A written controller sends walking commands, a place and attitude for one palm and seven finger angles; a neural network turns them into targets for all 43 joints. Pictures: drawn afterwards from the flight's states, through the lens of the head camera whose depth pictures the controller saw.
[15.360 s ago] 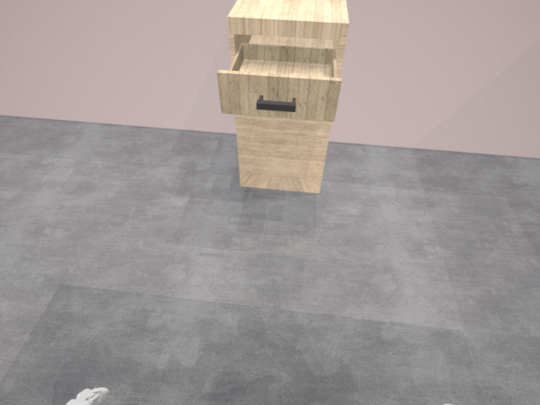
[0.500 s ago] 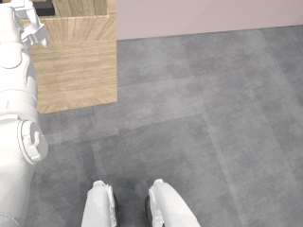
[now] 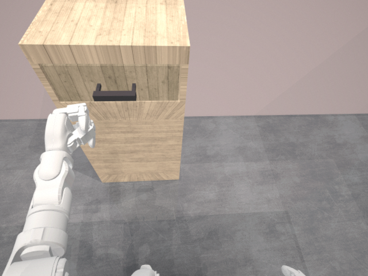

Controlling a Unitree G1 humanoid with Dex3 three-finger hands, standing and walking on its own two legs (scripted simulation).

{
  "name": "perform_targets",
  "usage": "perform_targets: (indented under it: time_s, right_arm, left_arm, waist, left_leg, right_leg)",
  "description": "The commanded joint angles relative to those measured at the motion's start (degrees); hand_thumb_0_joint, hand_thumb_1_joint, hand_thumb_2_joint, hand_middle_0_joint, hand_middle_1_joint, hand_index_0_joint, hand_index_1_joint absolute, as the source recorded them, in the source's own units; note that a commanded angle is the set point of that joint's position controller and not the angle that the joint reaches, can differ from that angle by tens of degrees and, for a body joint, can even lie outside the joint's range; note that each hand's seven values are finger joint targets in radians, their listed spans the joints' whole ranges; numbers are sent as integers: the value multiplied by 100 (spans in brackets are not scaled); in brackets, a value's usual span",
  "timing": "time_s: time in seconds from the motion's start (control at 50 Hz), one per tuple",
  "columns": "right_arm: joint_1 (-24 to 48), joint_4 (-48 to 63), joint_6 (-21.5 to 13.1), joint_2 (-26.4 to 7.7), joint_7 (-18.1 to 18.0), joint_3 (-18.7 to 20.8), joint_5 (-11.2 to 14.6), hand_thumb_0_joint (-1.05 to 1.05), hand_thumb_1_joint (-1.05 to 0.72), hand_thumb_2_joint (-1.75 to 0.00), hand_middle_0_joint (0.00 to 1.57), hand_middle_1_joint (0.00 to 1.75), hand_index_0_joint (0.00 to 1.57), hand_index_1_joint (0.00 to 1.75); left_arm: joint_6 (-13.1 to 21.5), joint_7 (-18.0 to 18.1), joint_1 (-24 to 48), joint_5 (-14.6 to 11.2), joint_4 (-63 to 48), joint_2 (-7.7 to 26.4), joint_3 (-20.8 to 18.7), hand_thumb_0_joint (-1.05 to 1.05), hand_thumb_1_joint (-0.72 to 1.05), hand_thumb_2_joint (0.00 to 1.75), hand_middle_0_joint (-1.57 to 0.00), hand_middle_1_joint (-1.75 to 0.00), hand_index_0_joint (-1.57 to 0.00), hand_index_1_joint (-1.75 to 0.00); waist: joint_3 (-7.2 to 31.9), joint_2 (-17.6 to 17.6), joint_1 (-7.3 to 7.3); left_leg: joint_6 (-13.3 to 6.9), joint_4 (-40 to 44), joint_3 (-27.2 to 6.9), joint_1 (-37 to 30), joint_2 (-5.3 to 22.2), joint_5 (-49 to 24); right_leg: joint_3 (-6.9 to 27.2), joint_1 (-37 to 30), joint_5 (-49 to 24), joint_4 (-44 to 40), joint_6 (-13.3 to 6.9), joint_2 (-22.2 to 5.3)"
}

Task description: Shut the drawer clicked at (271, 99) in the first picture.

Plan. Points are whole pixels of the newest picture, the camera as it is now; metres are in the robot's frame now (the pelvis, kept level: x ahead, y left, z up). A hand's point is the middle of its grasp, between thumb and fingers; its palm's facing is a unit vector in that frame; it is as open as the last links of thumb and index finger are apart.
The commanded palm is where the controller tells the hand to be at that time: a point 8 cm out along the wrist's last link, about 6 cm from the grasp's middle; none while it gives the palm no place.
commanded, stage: draw the hand back to the body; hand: left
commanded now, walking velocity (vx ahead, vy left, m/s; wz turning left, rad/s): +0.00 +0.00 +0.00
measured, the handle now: (115, 91) +0.61 +0.20 -0.01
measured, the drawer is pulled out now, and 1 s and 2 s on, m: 0.00 0.00 0.00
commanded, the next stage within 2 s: step back with the hand held close in 0.96 s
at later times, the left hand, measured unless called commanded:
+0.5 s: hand (35, 186) +0.25 +0.22 +0.16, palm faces +0.26 -0.92 -0.28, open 3.2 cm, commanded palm +0.20 +0.27 +0.18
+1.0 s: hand out of the picture +0.16 +0.24 +0.20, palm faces +0.40 -0.84 -0.37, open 3.2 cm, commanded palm +0.11 +0.28 +0.23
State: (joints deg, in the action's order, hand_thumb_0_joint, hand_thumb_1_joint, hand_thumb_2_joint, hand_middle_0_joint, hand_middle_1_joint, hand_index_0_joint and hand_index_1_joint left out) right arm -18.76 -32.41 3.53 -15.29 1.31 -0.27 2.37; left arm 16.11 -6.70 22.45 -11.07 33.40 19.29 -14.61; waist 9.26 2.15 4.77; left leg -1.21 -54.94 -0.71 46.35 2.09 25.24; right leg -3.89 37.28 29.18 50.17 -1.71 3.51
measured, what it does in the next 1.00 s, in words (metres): rises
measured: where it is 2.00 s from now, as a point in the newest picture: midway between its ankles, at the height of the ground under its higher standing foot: outside the picture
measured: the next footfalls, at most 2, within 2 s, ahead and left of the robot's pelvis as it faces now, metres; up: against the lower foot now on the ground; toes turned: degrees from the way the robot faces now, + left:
none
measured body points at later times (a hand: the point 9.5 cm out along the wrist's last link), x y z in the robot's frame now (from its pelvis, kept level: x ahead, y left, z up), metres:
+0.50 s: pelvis -0.02 +0.00 +0.05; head -0.03 -0.02 +0.50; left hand +0.23 +0.27 +0.17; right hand +0.18 -0.22 -0.03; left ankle +0.01 +0.10 -0.69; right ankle -0.06 -0.11 -0.69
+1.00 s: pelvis -0.01 +0.00 +0.06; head -0.03 -0.03 +0.51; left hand +0.14 +0.28 +0.22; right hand +0.19 -0.22 -0.03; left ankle +0.01 +0.10 -0.69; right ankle -0.06 -0.11 -0.69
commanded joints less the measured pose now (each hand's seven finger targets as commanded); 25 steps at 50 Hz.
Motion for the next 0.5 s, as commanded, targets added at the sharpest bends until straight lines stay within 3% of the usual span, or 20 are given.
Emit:
perform_targets:
  time_s: [0.0, 0.06, 0.08, 0.1, 0.12, 0.14, 0.2, 0.26, 0.34, 0.38, 0.48]
  right_arm:
    - [-263, 589, -163, -808, -49, 289, 42, 0, -90, -90, 20, 30, 20, 30]
    - [71, 818, -215, -804, -131, 239, 74, 0, -90, -90, 20, 30, 20, 30]
    - [574, 977, -49, -724, -240, 250, 77, 0, -90, -90, 20, 30, 20, 30]
    - [683, 1089, 14, -627, -338, 207, 74, 0, -90, -90, 20, 30, 20, 30]
    - [764, 1156, -1, -639, -404, 184, 71, 0, -90, -90, 20, 30, 20, 30]
    - [899, 1159, 1, -587, -453, 148, 80, 0, -90, -90, 20, 30, 20, 30]
    - [1167, 1148, 5, -544, -601, 65, 78, 0, -90, -90, 20, 30, 20, 30]
    - [1321, 1103, -82, -496, -681, -4, 70, 0, -90, -90, 20, 30, 20, 30]
    - [1447, 1071, -257, -460, -669, -55, 45, 0, -90, -90, 20, 30, 20, 30]
    - [1504, 1051, -319, -463, -651, -71, 16, 0, -90, -90, 20, 30, 20, 30]
    - [1658, 998, -472, -438, -632, -84, -55, 0, -90, -90, 20, 30, 20, 30]
  left_arm:
    - [230, -246, 985, -146, -1553, 469, 333, 0, 90, 90, -140, -160, -140, -160]
    - [25, -251, 751, -321, -2040, 705, 55, 0, 90, 90, -140, -160, -140, -160]
    - [-161, 262, 522, 370, -2597, 1309, 104, 0, 90, 90, -140, -160, -140, -160]
    - [-334, 529, 342, 390, -2823, 1001, 231, 0, 90, 90, -140, -160, -140, -160]
    - [-430, 678, 256, 375, -3085, 1146, 96, 0, 90, 90, -140, -160, -140, -160]
    - [-525, 790, 75, 452, -3246, 1032, 226, 0, 90, 90, -140, -160, -140, -160]
    - [-731, 1096, -16, 540, -3585, 1276, -13, 0, 90, 90, -140, -160, -140, -160]
    - [-879, 1197, -439, 546, -3737, 1050, 127, 0, 90, 90, -140, -160, -140, -160]
    - [-1003, 1187, -1429, 519, -4245, 635, 436, 0, 90, 90, -140, -160, -140, -160]
    - [-1031, 1203, -1840, 525, -4587, 628, 397, 0, 90, 90, -140, -160, -140, -160]
    - [-995, 1219, -2742, 512, -5508, 846, 20, 0, 90, 90, -140, -160, -140, -160]
  waist:
    - [1489, 561, 46]
    - [1450, 236, -136]
    - [1671, 53, -430]
    - [1409, -43, -313]
    - [1298, -145, -391]
    - [1238, 31, -399]
    - [811, -6, -434]
    - [411, -62, -442]
    - [129, 142, -481]
    - [-14, -47, -519]
    - [-259, -50, -637]
  left_leg:
    - [-109, 625, -159, -2701, -72, -2975]
    - [-140, 843, -128, -2671, -137, -2713]
    - [-103, 1192, -1, -3078, -180, -2621]
    - [-116, 1376, 52, -3071, -168, -2449]
    - [-119, 1493, 16, -2997, -179, -2327]
    - [-119, 1612, 61, -3071, -162, -2196]
    - [-135, 1994, 39, -3218, -151, -1859]
    - [-152, 2342, 22, -3509, -144, -1643]
    - [-128, 2693, -19, -3945, -106, -1682]
    - [-128, 2847, -31, -4082, -104, -1782]
    - [-120, 3157, -4, -4283, -106, -1924]
  right_leg:
    - [71, -171, -3047, -652, 71, 72]
    - [79, -633, -3106, -771, 65, 31]
    - [418, -974, -3158, -1160, 22, -97]
    - [397, -1173, -3113, -1318, 46, -131]
    - [390, -1323, -2971, -1388, 31, -131]
    - [417, -1434, -2857, -1463, 42, -173]
    - [432, -1677, -2487, -1858, 41, -200]
    - [409, -1819, -2179, -2239, 33, -206]
    - [367, -2109, -2104, -2572, 10, -226]
    - [354, -2264, -2218, -2742, 14, -222]
    - [342, -2598, -2283, -3046, 19, -245]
